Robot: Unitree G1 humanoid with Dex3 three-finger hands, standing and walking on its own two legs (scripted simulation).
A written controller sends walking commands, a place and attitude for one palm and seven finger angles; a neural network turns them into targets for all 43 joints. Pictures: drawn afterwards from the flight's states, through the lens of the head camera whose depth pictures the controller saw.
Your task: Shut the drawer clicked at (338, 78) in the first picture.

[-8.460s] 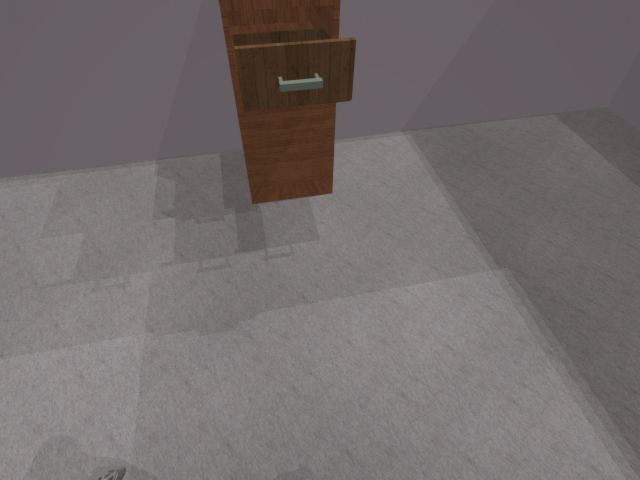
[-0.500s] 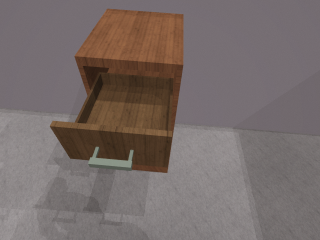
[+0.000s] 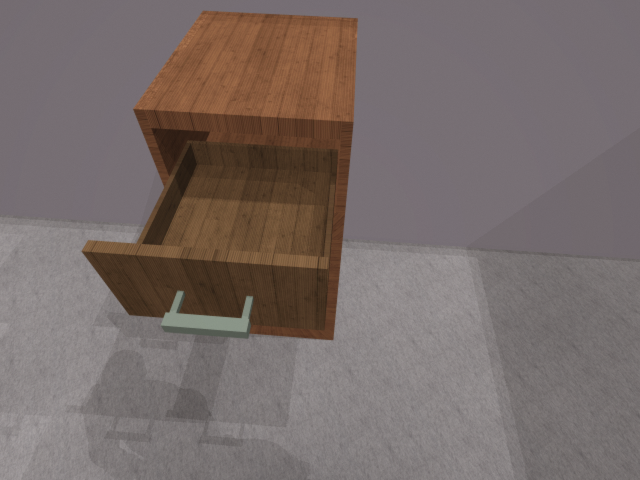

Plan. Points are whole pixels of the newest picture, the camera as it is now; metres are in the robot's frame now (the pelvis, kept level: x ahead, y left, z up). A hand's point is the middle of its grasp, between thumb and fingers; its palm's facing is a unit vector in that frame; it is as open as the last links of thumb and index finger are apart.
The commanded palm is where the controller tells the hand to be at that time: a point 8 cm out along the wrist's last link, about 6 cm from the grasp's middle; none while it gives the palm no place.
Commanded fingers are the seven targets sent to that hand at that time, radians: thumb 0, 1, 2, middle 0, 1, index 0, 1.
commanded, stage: come to a stop and stand still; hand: left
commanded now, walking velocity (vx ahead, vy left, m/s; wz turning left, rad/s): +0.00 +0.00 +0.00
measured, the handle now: (210, 312) +0.35 +0.18 -0.04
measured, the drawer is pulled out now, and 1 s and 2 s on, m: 0.28 0.28 0.28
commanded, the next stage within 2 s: look again from close up in 0.28 s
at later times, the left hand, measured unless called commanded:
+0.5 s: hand out of the picture -0.01 +0.16 -0.17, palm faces +0.00 -0.98 -0.20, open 7.4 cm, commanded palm none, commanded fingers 0.00 0.90 0.90 -0.20 -0.30 -0.20 -0.30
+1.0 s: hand out of the picture -0.02 +0.15 -0.17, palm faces +0.02 -0.98 -0.18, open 7.4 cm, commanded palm +0.09 +0.20 -0.06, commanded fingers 0.00 0.90 0.90 -0.24 -0.34 -0.24 -0.34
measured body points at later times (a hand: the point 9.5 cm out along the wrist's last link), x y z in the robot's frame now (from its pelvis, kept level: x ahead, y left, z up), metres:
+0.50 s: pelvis +0.00 -0.01 +0.01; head +0.01 -0.01 +0.45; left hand -0.01 +0.21 -0.15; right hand +0.00 -0.23 -0.16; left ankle -0.02 +0.09 -0.73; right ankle -0.05 -0.12 -0.73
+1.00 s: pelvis +0.00 -0.02 +0.01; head +0.02 -0.01 +0.46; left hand -0.02 +0.20 -0.16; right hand +0.00 -0.24 -0.15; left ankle -0.02 +0.09 -0.73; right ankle -0.05 -0.12 -0.73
